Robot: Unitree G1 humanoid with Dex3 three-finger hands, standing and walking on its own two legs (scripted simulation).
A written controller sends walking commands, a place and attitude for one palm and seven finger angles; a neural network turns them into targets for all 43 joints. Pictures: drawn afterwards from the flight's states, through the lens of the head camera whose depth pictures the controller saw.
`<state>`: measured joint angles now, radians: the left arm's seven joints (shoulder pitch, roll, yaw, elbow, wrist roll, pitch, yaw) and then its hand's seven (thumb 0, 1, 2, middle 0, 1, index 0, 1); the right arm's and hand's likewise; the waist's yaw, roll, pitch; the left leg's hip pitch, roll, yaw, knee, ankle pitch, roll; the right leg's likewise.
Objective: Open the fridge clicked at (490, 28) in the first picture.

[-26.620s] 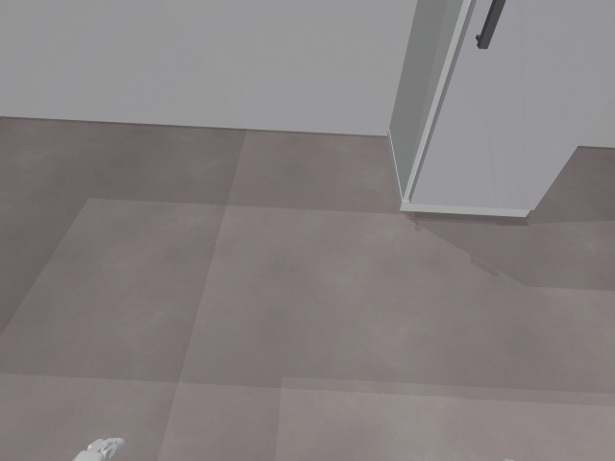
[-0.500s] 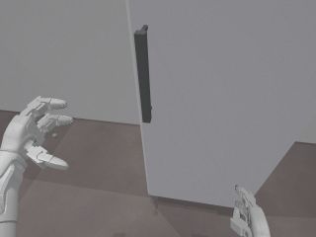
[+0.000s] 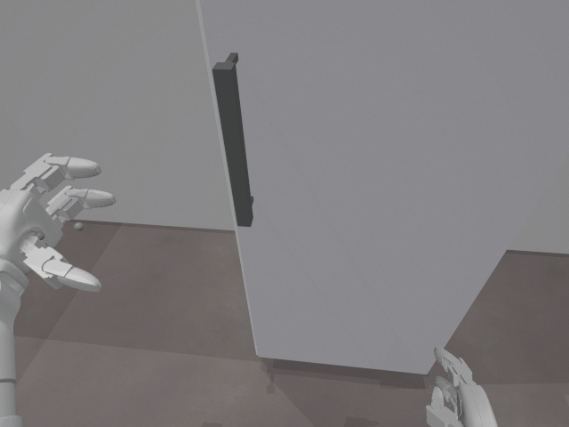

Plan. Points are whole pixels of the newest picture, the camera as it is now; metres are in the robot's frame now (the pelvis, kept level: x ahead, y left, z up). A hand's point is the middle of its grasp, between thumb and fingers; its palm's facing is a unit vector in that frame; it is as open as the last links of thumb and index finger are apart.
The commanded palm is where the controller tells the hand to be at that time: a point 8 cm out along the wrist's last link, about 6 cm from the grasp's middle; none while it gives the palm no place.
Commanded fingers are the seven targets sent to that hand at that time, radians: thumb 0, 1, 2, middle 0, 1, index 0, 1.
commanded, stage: raise the hand to about handle height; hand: left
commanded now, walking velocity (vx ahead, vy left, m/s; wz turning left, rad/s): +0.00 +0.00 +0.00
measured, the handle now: (239, 149) +0.49 +0.13 +0.17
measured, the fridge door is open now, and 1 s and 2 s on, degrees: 0 0 0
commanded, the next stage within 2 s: move the hooked fingers beside the handle in 0.20 s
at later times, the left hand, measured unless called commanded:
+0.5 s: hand (79, 221) +0.28 +0.28 +0.20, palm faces +0.08 -0.99 -0.10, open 14.0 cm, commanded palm +0.25 +0.31 +0.20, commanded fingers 0.00 -0.50 0.30 -0.30 -1.20 -0.30 -1.20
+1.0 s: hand (129, 193) +0.34 +0.24 +0.19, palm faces +0.04 -1.00 -0.06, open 14.0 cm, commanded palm +0.32 +0.29 +0.19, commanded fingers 0.00 -0.50 0.30 -0.30 -1.20 -0.30 -1.20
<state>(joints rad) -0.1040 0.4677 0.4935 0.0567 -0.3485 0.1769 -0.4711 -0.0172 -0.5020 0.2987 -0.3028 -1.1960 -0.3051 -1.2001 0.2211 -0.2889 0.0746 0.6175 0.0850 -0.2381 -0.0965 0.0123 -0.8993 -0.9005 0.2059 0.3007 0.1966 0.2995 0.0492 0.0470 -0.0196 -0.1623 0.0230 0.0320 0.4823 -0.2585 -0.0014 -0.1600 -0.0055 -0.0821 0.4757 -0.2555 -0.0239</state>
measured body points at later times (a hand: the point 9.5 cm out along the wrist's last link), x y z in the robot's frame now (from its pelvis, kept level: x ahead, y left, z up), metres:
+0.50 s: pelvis -0.01 +0.01 +0.00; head -0.03 -0.02 +0.45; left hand +0.27 +0.33 +0.20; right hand +0.20 -0.21 -0.07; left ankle +0.00 +0.12 -0.74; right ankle +0.01 -0.10 -0.74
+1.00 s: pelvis +0.00 +0.00 +0.00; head -0.01 -0.02 +0.45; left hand +0.33 +0.30 +0.20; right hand +0.18 -0.23 -0.08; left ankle +0.00 +0.12 -0.74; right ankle +0.01 -0.10 -0.74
